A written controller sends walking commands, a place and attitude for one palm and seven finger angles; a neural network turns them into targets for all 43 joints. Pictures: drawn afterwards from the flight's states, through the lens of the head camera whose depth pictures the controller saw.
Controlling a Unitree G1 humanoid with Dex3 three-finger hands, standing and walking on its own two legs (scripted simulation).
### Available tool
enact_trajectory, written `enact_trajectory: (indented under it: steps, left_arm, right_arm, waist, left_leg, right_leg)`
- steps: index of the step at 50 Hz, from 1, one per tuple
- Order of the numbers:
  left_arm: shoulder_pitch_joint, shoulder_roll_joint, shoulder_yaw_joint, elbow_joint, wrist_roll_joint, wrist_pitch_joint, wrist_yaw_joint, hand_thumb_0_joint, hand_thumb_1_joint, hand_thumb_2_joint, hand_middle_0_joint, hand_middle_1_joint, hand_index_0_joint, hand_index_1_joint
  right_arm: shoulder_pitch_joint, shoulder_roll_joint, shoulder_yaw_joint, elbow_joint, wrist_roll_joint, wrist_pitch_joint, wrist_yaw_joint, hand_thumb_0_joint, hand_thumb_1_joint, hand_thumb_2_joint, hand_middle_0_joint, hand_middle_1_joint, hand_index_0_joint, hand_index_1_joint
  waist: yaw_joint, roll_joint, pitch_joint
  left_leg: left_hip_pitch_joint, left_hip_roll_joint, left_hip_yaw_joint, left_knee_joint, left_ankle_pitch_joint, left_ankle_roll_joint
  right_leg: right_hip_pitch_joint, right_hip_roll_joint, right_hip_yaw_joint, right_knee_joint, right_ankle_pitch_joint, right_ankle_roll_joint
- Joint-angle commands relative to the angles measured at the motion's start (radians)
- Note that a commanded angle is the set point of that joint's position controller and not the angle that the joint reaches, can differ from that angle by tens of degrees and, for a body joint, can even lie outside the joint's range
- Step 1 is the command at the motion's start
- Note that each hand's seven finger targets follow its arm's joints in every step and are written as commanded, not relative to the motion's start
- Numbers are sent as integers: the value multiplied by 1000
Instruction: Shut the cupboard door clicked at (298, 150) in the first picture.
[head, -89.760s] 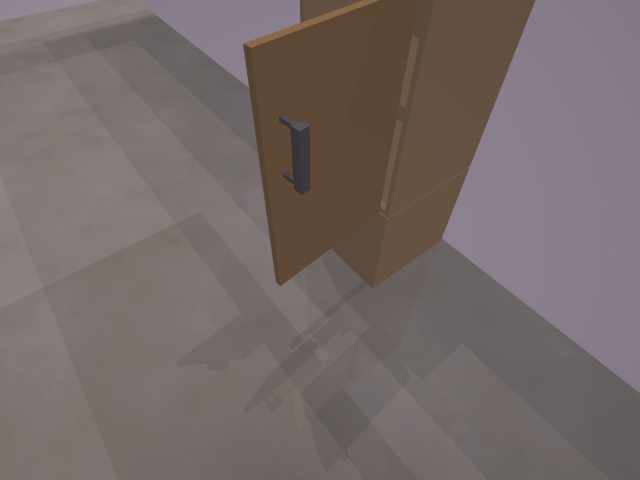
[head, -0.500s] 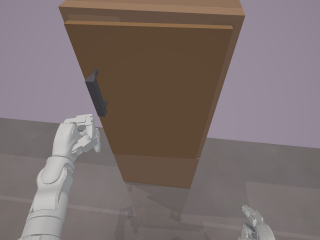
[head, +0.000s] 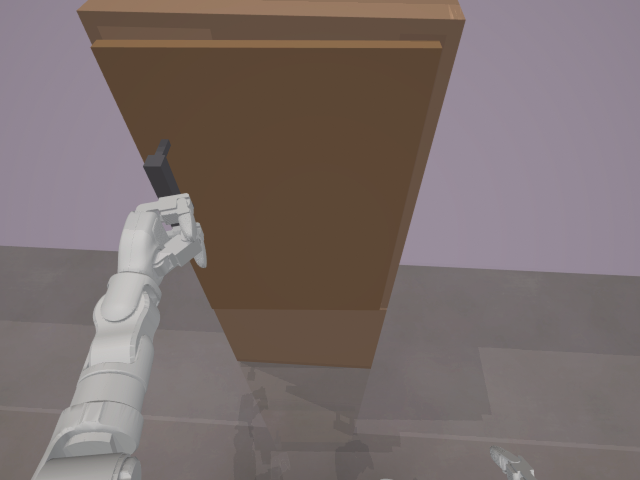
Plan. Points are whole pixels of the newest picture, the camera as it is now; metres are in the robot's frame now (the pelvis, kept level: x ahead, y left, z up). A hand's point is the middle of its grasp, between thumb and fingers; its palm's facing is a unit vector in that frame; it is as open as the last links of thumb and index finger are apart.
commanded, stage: bring the fist close to the handle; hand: left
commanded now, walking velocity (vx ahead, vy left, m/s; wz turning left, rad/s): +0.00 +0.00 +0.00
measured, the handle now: (174, 189) +0.48 +0.22 +0.09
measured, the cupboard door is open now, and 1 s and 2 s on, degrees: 3 0 0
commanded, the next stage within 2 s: push the door shut along its arc in 0.20 s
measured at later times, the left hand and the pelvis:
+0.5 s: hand (197, 238) +0.39 +0.17 +0.09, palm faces -0.03 -1.00 -0.03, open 3.1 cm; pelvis -0.01 -0.01 +0.00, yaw +1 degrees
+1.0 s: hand (200, 213) +0.43 +0.17 +0.10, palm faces -0.15 -0.99 -0.03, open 3.1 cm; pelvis -0.03 +0.00 -0.02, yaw +3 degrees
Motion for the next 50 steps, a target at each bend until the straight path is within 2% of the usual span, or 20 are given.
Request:
enact_trajectory:
  steps: [1,2,3,5,8,10,13,15,19,21,25,26,29,32,37,39,42,43,46,50]
  left_arm:
    - [-315,178,58,-212,-12,-70,11,0,900,900,-1300,-1500,-1300,-1500]
    - [-342,205,72,-238,-11,-81,17,0,900,900,-1300,-1500,-1300,-1500]
    - [-355,188,53,-263,-5,-89,17,0,900,900,-1300,-1500,-1300,-1500]
    - [-356,163,32,-275,-5,-100,17,0,900,900,-1300,-1500,-1300,-1500]
    - [-331,180,49,-235,-12,-101,16,0,900,900,-1300,-1500,-1300,-1500]
    - [-362,164,25,-226,-6,-96,9,0,900,900,-1300,-1500,-1300,-1500]
    - [-301,178,51,-197,-15,-81,5,0,900,900,-1300,-1500,-1300,-1500]
    - [-354,192,53,-178,-15,-76,0,0,900,900,-1300,-1500,-1300,-1500]
    - [-486,209,32,-169,-5,-93,-23,0,900,900,-1300,-1500,-1300,-1500]
    - [-557,211,23,-100,-8,-95,-40,0,900,900,-1300,-1500,-1300,-1500]
    - [-663,260,42,25,-9,-100,-76,0,900,900,-1300,-1500,-1300,-1500]
    - [-697,248,26,43,-7,-102,-86,0,900,900,-1300,-1500,-1300,-1500]
    - [-682,262,51,104,-9,-106,-106,0,900,900,-1300,-1500,-1300,-1500]
    - [-701,282,66,178,-12,-104,-127,0,900,900,-1300,-1500,-1300,-1500]
    - [-790,298,57,221,-6,-113,-158,0,900,900,-1300,-1500,-1300,-1500]
    - [-853,298,45,246,-6,-113,-173,0,900,900,-1300,-1500,-1300,-1500]
    - [-943,276,13,252,-6,-110,-181,0,900,900,-1300,-1500,-1300,-1500]
    - [-966,303,26,257,0,-110,-180,0,900,900,-1300,-1500,-1300,-1500]
    - [-1035,269,-20,298,4,-104,-183,0,900,900,-1300,-1500,-1300,-1500]
    - [-1132,235,-77,314,11,-109,-183,0,900,900,-1300,-1500,-1300,-1500]
  right_arm:
    - [-32,-127,-55,-138,3,-34,-14,0,-900,-900,200,300,200,300]
    - [-30,-131,-55,-135,3,-33,-18,0,-900,-900,200,300,200,300]
    - [-35,-125,-55,-135,2,-35,-18,0,-900,-900,200,300,200,300]
    - [-36,-121,-55,-130,2,-39,-19,0,-900,-900,200,300,200,300]
    - [-37,-126,-55,-121,2,-39,-23,0,-900,-900,200,300,200,300]
    - [-46,-123,-52,-119,5,-38,-23,0,-900,-900,200,300,200,300]
    - [-49,-125,-51,-127,5,-35,-23,0,-900,-900,200,300,200,300]
    - [-51,-127,-48,-123,7,-30,-24,0,-900,-900,200,300,200,300]
    - [-51,-128,-45,-116,7,-27,-32,0,-900,-900,200,300,200,300]
    - [-43,-131,-42,-103,8,-28,-35,0,-900,-900,200,300,200,300]
    - [-32,-137,-36,-88,8,-22,-43,0,-900,-900,200,300,200,300]
    - [-26,-137,-36,-86,8,-22,-42,0,-900,-900,200,300,200,300]
    - [8,-146,-43,-85,3,-18,-36,0,-900,-900,200,300,200,300]
    - [41,-156,-46,-81,3,-7,-33,0,-900,-900,200,300,200,300]
    - [70,-168,-51,-76,2,5,-33,0,-900,-900,200,300,200,300]
    - [83,-171,-54,-60,4,8,-34,0,-900,-900,200,300,200,300]
    - [97,-174,-53,-50,4,6,-38,0,-900,-900,200,300,200,300]
    - [102,-178,-55,-39,3,6,-37,0,-900,-900,200,300,200,300]
    - [106,-182,-51,-26,4,-2,-37,0,-900,-900,200,300,200,300]
    - [109,-190,-47,-13,6,-23,-40,0,-900,-900,200,300,200,300]
  waist:
    - [19,-32,-282]
    - [15,-37,-293]
    - [14,7,-314]
    - [11,25,-322]
    - [12,-39,-301]
    - [5,4,-277]
    - [18,-31,-281]
    - [6,-54,-254]
    - [-21,-11,-268]
    - [-33,-31,-250]
    - [-41,-7,-279]
    - [-46,24,-287]
    - [-35,13,-373]
    - [-48,-43,-350]
    - [-73,-27,-351]
    - [-96,-45,-333]
    - [-123,-16,-329]
    - [-123,0,-342]
    - [-150,15,-295]
    - [-184,32,-300]
  left_leg:
    - [76,-16,-41,-114,197,4]
    - [79,-16,-44,-112,204,7]
    - [98,-16,-41,-113,211,5]
    - [121,-14,-47,-110,220,3]
    - [93,-14,-47,-113,194,6]
    - [89,-18,-45,-119,170,4]
    - [77,-21,-41,-117,166,7]
    - [55,-20,-43,-118,136,7]
    - [75,-20,-46,-105,132,10]
    - [62,-20,-54,-101,108,9]
    - [27,-26,-57,-85,76,9]
    - [35,-27,-59,-80,92,8]
    - [55,-25,-65,-59,181,6]
    - [9,-24,-61,-47,197,11]
    - [-8,-22,-65,-35,167,14]
    - [-16,-17,-71,-32,133,15]
    - [-9,-20,-80,-25,112,20]
    - [-4,-16,-88,-26,95,16]
    - [-16,-13,-104,-30,4,14]
    - [-22,-13,-124,-31,-98,15]
  right_leg:
    - [179,12,38,-103,246,1]
    - [191,13,38,-101,245,0]
    - [190,12,41,-97,256,-1]
    - [175,16,35,-91,261,-4]
    - [185,15,39,-103,241,0]
    - [169,11,40,-107,222,-1]
    - [187,8,46,-117,219,1]
    - [176,6,51,-125,189,5]
    - [151,6,56,-116,190,3]
    - [129,8,55,-115,165,3]
    - [121,2,70,-108,124,2]
    - [110,2,65,-97,146,-1]
    - [133,7,55,-60,250,-5]
    - [128,12,52,-51,274,-2]
    - [84,16,53,-46,236,-2]
    - [47,16,53,-53,201,2]
    - [-1,19,49,-53,161,1]
    - [-16,18,49,-54,136,1]
    - [-95,20,43,-61,34,0]
    - [-168,19,39,-51,-43,0]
